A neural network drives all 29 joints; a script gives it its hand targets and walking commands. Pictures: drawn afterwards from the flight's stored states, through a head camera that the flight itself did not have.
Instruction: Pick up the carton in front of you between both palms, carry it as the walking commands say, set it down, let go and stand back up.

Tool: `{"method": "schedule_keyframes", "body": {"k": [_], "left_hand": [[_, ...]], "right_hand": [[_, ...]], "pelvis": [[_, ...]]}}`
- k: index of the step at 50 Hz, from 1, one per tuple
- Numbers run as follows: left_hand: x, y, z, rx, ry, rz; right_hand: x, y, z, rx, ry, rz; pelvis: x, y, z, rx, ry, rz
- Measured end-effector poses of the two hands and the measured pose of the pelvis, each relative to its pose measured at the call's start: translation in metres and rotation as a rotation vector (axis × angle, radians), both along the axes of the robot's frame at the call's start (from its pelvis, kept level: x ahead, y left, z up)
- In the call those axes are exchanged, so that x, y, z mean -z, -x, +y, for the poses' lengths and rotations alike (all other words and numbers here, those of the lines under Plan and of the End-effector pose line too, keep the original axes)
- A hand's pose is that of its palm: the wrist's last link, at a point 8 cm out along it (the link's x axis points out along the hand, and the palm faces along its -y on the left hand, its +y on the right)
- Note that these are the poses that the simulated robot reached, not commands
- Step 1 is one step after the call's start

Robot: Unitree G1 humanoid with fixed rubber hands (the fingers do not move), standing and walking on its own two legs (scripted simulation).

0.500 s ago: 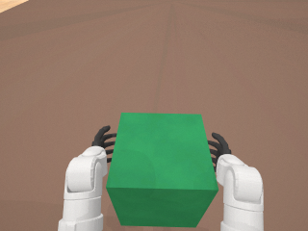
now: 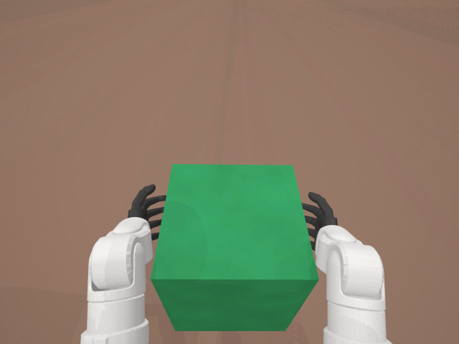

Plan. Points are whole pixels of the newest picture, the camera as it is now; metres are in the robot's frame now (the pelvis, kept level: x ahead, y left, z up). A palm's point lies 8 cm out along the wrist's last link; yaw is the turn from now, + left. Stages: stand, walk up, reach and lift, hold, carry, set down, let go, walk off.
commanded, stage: carry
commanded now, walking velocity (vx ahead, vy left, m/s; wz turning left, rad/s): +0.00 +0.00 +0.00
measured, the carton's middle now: (231, 251) +0.27 +0.00 +0.00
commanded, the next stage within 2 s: hold in 1.70 s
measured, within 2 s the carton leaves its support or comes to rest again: neither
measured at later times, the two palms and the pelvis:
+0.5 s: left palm (165, 156) +0.41 +0.13 +0.10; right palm (323, 166) +0.40 -0.17 +0.10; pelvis +0.14 -0.02 +0.01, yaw +1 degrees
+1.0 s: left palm (167, 171) +0.39 +0.13 +0.08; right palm (324, 181) +0.39 -0.17 +0.08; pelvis +0.13 -0.03 +0.01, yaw +1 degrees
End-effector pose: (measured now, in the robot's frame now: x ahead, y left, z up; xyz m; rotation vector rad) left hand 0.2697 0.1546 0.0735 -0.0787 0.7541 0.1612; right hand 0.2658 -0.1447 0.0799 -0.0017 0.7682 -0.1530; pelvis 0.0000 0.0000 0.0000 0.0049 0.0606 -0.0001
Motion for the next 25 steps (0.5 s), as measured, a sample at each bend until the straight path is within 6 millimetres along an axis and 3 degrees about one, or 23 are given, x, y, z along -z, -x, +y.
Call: {"method": "schedule_keyframes", "body": {"k": [6,16,25], "left_hand": [[-0.006,-0.044,-0.002,0.023,0.002,-0.004],[-0.040,-0.105,-0.016,0.011,-0.056,-0.101],[-0.029,-0.136,-0.023,-0.001,-0.049,-0.059]], "right_hand": [[-0.007,-0.038,-0.002,0.021,0.005,-0.003],[-0.026,-0.104,-0.016,0.004,-0.046,-0.101],[-0.017,-0.139,-0.023,-0.003,-0.045,-0.058]], "pelvis": [[-0.014,-0.039,0.003,0.003,0.018,0.010],[-0.010,-0.114,-0.012,-0.012,0.002,-0.015],[-0.006,-0.143,-0.022,-0.018,0.007,0.001]]}}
